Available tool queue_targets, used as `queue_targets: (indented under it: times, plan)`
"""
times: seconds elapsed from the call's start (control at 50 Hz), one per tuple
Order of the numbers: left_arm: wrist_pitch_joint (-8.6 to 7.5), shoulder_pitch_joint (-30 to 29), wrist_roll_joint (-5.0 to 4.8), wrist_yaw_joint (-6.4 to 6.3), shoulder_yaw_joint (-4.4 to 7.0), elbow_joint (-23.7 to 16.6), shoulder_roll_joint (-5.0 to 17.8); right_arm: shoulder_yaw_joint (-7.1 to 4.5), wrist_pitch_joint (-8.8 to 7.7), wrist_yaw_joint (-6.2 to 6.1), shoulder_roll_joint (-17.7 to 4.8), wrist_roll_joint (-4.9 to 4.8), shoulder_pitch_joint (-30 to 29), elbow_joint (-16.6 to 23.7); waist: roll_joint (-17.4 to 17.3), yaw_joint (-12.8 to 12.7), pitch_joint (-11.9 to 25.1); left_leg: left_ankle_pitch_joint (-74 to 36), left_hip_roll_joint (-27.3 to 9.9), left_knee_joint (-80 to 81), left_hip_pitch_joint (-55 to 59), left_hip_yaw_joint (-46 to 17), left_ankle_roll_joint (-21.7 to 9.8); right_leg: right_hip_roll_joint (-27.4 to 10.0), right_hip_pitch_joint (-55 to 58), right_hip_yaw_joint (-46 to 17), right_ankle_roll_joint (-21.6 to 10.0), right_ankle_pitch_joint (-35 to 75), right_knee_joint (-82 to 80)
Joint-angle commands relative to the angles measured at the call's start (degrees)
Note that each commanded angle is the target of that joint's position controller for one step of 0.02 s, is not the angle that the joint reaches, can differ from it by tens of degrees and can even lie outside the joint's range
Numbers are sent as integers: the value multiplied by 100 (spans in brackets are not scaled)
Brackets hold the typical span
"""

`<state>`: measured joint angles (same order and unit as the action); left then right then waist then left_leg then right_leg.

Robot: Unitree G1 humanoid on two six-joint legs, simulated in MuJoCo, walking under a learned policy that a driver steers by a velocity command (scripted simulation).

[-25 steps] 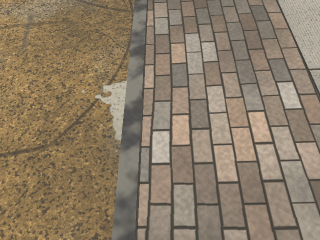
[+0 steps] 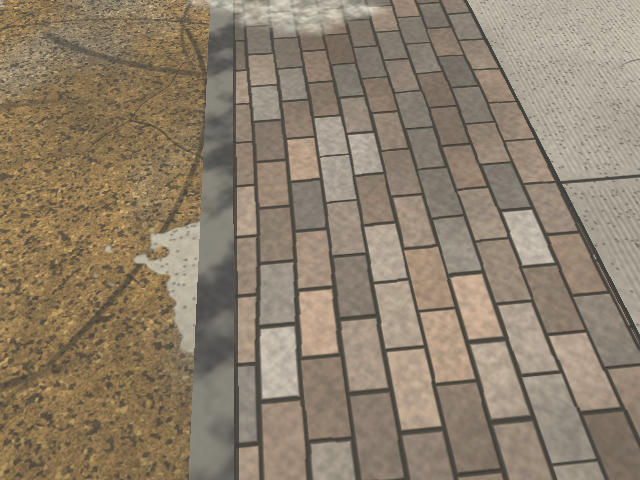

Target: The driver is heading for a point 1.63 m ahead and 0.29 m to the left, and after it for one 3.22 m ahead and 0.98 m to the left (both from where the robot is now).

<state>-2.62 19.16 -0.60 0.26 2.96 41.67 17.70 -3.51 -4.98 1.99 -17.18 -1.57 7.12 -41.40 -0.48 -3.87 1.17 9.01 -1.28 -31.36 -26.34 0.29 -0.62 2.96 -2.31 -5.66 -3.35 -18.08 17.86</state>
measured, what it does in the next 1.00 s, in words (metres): walks ahead, turning left: left foot, then right foot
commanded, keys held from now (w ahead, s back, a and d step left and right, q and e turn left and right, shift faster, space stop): w+q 0.52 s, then w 0.22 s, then w+e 0.26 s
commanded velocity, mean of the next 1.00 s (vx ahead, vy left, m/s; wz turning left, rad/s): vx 0.48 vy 0.00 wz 0.27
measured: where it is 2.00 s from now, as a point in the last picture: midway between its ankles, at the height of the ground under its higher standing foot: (288, 262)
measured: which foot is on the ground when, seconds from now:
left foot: up 0.00-0.06, down 0.08-0.54, up 0.56-0.98, down 1.00-1.00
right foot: down 0.00-0.10, up 0.12-0.52, down 0.54-1.00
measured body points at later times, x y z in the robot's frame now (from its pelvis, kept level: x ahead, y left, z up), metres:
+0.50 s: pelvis +0.27 +0.05 -0.01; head +0.31 +0.07 +0.44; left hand +0.46 +0.33 -0.07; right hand +0.34 -0.24 -0.12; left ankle +0.10 +0.13 -0.74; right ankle +0.46 -0.03 -0.73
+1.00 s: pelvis +0.52 +0.16 -0.02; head +0.55 +0.17 +0.43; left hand +0.41 +0.42 -0.14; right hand +0.83 +0.03 -0.07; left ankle +0.58 +0.30 -0.75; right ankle +0.46 -0.03 -0.74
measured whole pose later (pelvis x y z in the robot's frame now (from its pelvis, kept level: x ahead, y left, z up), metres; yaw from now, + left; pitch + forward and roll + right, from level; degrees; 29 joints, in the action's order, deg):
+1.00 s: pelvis +0.52 +0.16 -0.02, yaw +17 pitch +2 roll -2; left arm -3.2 26.0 -1.2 0.5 3.7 46.5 17.8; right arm -1.0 -5.5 1.6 -15.7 -0.3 1.1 -35.5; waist -1.0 -6.4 -1.2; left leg 5.3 -1.5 -28.6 -25.1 -1.9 -1.5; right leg 0.2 -3.7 -3.2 0.8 -23.6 26.3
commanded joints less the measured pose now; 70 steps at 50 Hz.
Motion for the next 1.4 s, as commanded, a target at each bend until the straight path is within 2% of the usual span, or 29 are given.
queue_targets:
  times: [0.02, 0.06, 0.08, 0.1, 0.12, 0.14, 0.18, 0.26, 0.36, 0.42, 0.5, 0.52, 0.54, 0.56, 0.58, 0.6, 0.64, 0.7, 0.8, 0.9, 0.94, 0.98, 1.0, 1.02, 1.04, 1.06, 1.12, 1.22, 1.4]
  plan:
    - [-9, 200, -32, -13, 307, -171, 1060, -67, -159, 77, -528, -19, -698, 633, 685, -43, -412, 177, 15, 208, -370, 140, -317, -1741, 269, -862, -840, 1516, -329]
    - [1, 13, -13, -61, 267, -229, 968, -208, -131, 38, -762, 14, 353, 324, 492, 538, 261, -211, 316, 425, 1392, 261, -574, -1335, -168, -205, -532, 3467, 877]
    - [-22, -149, 73, -105, 172, -387, 760, -325, -117, -5, -1107, 18, 1309, 167, 5, 979, 899, -31, -366, 482, 2773, -766, -929, -989, -1024, 272, -214, 3249, 2426]
    - [-162, 38, 157, -105, 49, -705, 395, -474, -92, 5, -1752, 35, 1833, 105, -1523, 884, 1267, 734, -1609, 1027, 4369, -3478, -1825, -11, -3265, 651, 319, 385, 4535]
    - [-317, -167, 45, -65, 76, -708, 649, -335, -91, 23, -1247, -49, 1856, 91, -1288, 993, 1176, 1489, -1830, 1562, 4614, -4354, -1933, -24, -4273, -7, 331, -1166, 5223]
    - [-421, -470, -123, 15, 124, -770, 847, -258, -62, -8, -1019, 5, 1556, 166, -925, 950, 491, 1456, -1712, 1614, 4183, -3713, -1778, -339, -4715, -73, 252, -811, 5416]
    - [-502, -784, 41, 68, 101, -807, 752, -180, 15, -32, -802, 89, 1162, 328, -137, 742, -57, 553, -1263, 1725, 3145, -2796, -1581, -671, -4490, 57, 245, -140, 4806]
    - [-395, -709, 178, 76, 95, -818, 568, -158, 49, -147, -841, 83, 856, 412, -370, 380, -178, -962, -837, 1993, 2031, -2020, -1563, -712, -3756, 285, 567, 349, 3807]
    - [-423, -1834, 124, 88, -48, -1064, 226, -229, 114, -284, -1017, 8, 1246, 190, -402, 744, -327, -1257, -356, 1847, 1247, -1434, -1152, -291, -2833, 470, 732, 2109, 1726]
    - [-457, -2165, 33, 132, 14, -1142, 375, -230, 170, -319, -989, -55, 1554, 58, -448, 816, -288, -942, -535, 1604, 1563, -1849, -1035, -176, -2535, 268, 634, 2335, 1164]
    - [-505, -1581, 14, 103, 202, -1025, 704, -253, 256, -334, -950, -18, 1428, 68, -679, 390, -20, -1849, -675, 714, 2127, -2228, -780, -185, -1714, 254, 243, 1569, 833]
    - [-523, -940, 50, 62, 299, -909, 860, -202, 263, -305, -813, 19, 1327, 133, -605, 30, 456, -2176, -364, -132, 1928, -2028, -611, -358, -681, 236, 31, 1693, 728]
    - [-503, 36, 150, 6, 373, -835, 1160, -69, 254, -284, -485, 159, 1310, 300, -126, -354, 1455, -1274, -30, -1691, 1213, -1658, -434, -1291, 925, -630, -372, 1408, 1013]
    - [-433, 413, 189, 60, 452, -566, 1498, 90, 187, -263, 35, 4, 2333, 347, 1890, 117, 2277, 2232, 777, -3621, -850, -1092, -68, -2616, 2807, -3412, -1357, 287, 555]
    - [-410, 423, 71, 94, 349, -592, 927, 14, 170, -273, -520, -95, 2331, 154, 1460, -13, 1934, 2343, 387, -4321, -1474, -1246, -23, -2635, 2512, -4030, -1284, -826, 113]
    - [-382, 125, 50, 70, 261, -608, 611, -76, 179, -262, -839, -104, 1630, 226, 818, -157, 1019, 1833, 189, -4456, -1664, -1108, 3, -2353, 1726, -3063, -1048, -737, 1]
    - [-330, -342, 121, 80, 198, -540, 490, -73, 146, -260, -751, 64, 846, 466, 249, 38, 99, 1264, -140, -4006, -1473, -828, 19, -1904, 312, -1904, -931, 660, -208]
    - [-385, -467, 97, 85, 163, -406, 384, -4, 176, -189, -410, 34, 946, 457, 593, 363, -47, 1135, -366, -3295, -990, -646, 19, -1613, -398, -1152, -992, 1439, -595]
    - [-345, -389, -47, 69, 262, -200, 791, 178, 65, -105, -139, 164, 124, 672, 453, 236, -285, 42, -418, -1331, -607, -287, 117, -1412, -914, -454, -1027, 1806, -924]
    - [-211, 120, -141, 42, 318, 9, 1014, 103, -60, -9, -397, 70, -584, 859, 489, 66, -310, -735, -84, -87, 82, -273, 147, -1504, -751, -596, -763, 1509, -619]
    - [-151, 151, -140, 14, 324, 50, 1039, 20, -99, -5, -534, 57, -422, 833, 531, 273, -240, -627, -26, 263, 594, -252, 31, -1548, -683, -732, -589, 1352, -295]
    - [-138, 197, -71, 3, 217, 55, 747, -175, -99, -90, -853, 102, 515, 598, 423, 778, 272, -420, -131, 464, 2119, -271, -218, -1092, -1063, -437, -272, 1724, 899]
    - [-155, 169, 71, 4, 52, -126, 298, -291, -81, -168, -1283, 221, 1448, 533, -336, 1159, 1119, -281, -1311, 427, 3529, -1430, -594, -636, -1968, -65, 13, 454, 2727]
    - [-225, 799, -82, -28, -50, -288, -50, -364, 6, -149, -1633, 287, 1685, 434, -1852, 867, 1667, 1095, -2375, 1112, 4567, -3710, -1345, -107, -3644, 246, 258, -1599, 4451]
    - [-215, 611, -212, -51, 94, -188, 535, -258, 9, -121, -1128, 208, 1580, 421, -1224, 983, 1203, 2010, -2212, 1460, 4156, -3958, -1343, -360, -4208, -158, 303, -1419, 5218]
    - [-186, 208, -235, -45, 174, -256, 746, -166, 2, -120, -825, 152, 1318, 413, -913, 946, 591, 1839, -2029, 1499, 3635, -3105, -1161, -557, -4416, -137, 275, -919, 5355]
    - [-39, -28, -120, -27, 196, -276, 531, -52, -52, -96, -383, 247, 581, 367, -751, 507, -39, 257, -1447, 1904, 2318, -1568, -961, -975, -3815, -71, 361, 19, 4912]
    - [107, -429, -66, 18, 137, -497, 213, -182, -183, -168, -577, 229, 567, 116, -350, 413, -288, -1041, -1448, 2294, 2076, -454, -1071, -1034, -3877, -49, 496, 836, 4146]
    - [67, -1827, -77, 322, 52, -1088, 168, -338, 29, -238, -1057, 50, 1037, -275, -197, 807, -690, -1640, -1546, 2081, 2877, 747, -748, -816, -3609, 662, 90, 1501, 2007]
Keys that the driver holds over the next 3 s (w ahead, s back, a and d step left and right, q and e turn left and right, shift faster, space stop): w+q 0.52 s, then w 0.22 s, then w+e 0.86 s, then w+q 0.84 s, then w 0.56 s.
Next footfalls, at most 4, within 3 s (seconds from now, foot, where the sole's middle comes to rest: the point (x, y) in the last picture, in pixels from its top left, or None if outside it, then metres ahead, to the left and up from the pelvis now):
0.08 left None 0.14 0.13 -0.78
0.54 right None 0.49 -0.01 -0.78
1.00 left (218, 418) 0.62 0.32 -0.78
1.50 right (325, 302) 0.94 0.10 -0.78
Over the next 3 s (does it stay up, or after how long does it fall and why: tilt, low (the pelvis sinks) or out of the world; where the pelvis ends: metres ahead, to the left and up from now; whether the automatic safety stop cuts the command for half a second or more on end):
stays up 1.60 0.31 -0.01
